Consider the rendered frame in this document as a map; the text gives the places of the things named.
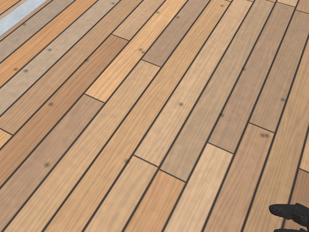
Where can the right robot hand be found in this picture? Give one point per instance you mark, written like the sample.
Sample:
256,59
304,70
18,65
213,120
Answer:
296,212

